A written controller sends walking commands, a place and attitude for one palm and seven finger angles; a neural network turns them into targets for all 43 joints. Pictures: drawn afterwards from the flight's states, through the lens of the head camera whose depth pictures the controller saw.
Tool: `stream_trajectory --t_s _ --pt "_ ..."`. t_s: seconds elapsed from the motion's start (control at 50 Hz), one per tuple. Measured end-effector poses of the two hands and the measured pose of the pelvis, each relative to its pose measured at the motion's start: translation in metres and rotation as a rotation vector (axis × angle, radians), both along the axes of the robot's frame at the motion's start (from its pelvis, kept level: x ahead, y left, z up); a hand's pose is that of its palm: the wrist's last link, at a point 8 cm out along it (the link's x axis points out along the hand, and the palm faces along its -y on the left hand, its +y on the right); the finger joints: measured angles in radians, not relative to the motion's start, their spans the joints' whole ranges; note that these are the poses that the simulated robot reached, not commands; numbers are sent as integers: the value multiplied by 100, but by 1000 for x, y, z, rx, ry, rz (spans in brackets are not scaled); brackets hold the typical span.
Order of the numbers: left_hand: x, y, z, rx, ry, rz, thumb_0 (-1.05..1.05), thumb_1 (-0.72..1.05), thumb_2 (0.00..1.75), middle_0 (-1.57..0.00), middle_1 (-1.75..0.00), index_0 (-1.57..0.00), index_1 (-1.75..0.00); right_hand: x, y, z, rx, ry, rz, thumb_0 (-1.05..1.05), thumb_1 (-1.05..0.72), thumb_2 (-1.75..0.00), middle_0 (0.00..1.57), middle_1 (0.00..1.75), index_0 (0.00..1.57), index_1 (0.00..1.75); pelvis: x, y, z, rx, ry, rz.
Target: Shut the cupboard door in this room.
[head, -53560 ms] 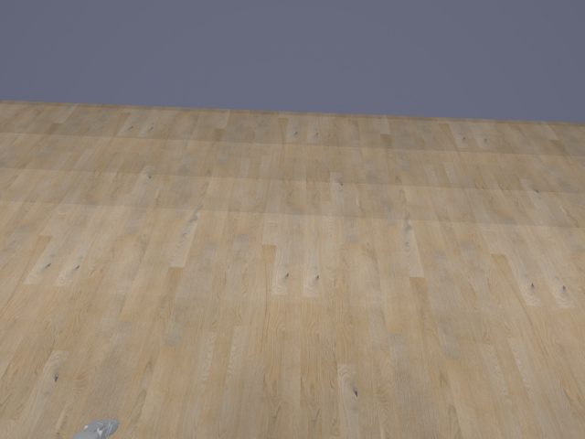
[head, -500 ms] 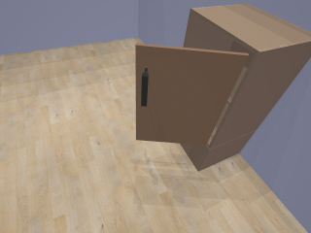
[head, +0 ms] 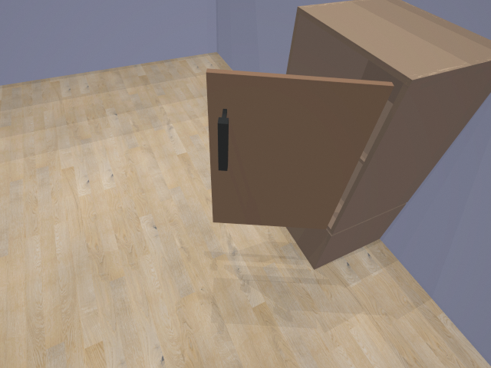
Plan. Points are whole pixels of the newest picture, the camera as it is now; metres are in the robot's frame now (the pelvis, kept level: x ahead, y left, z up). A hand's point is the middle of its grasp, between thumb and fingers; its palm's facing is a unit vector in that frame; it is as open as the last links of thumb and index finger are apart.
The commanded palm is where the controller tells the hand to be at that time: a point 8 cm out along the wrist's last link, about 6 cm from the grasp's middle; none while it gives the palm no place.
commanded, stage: shuffle to correct the standing spot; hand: left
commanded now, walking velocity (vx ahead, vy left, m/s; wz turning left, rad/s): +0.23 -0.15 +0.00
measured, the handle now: (223, 140) +0.64 +0.09 -0.03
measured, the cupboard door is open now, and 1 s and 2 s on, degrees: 62 62 62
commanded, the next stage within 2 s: come to a stop and stand still in 0.82 s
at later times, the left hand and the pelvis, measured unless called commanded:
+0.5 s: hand out of the picture +0.09 +0.11 -0.19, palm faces +0.05 -0.99 -0.16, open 7.3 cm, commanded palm none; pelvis +0.07 -0.06 -0.01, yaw +0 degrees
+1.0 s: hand (205, 319) +0.25 +0.09 -0.17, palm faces +0.01 -0.98 -0.18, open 7.3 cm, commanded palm none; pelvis +0.19 -0.10 +0.00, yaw +0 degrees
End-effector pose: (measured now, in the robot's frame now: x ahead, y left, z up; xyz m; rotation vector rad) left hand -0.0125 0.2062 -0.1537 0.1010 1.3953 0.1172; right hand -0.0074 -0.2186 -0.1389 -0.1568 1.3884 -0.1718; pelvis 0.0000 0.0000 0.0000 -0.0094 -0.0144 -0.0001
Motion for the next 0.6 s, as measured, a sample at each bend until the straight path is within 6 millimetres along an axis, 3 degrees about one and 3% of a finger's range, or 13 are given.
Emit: stream_trajectory --t_s 0.2,0.32,0.4,0.46,0.5,0.6 --pt "16 0 2 7 28 -33 1 91 90 -20 -30 -20 -30 -14 -4 -4 18 39 -52 0 -91 -90 20 30 20 30 14 -8 -2 15 15 -20" --pt "49 -11 9 16 -2 -38 2 93 90 -20 -30 -20 -30 -23 -24 1 14 95 -77 0 -91 -90 20 30 20 30 29 -26 2 2 15 -18" --pt "78 -25 9 26 -46 -36 2 93 90 -20 -30 -20 -30 -17 -45 -2 13 132 -85 0 -91 -90 20 30 20 30 46 -45 -2 0 10 -17" --pt "92 -38 -1 37 -80 -17 1 93 90 -20 -30 -20 -30 -2 -63 -12 12 145 -71 0 -91 -90 20 30 20 30 59 -60 -13 2 7 -9" --pt "94 -47 -3 27 -80 10 1 92 90 -20 -30 -20 -30 19 -73 -12 4 140 -51 0 -91 -90 20 30 20 30 68 -64 -13 -16 5 6" --pt "90 -67 -7 -21 -12 36 1 91 90 -20 -30 -20 -30 102 -87 1 -32 -6 -9 1 -91 -90 19 30 20 30 93 -67 -7 -22 14 10"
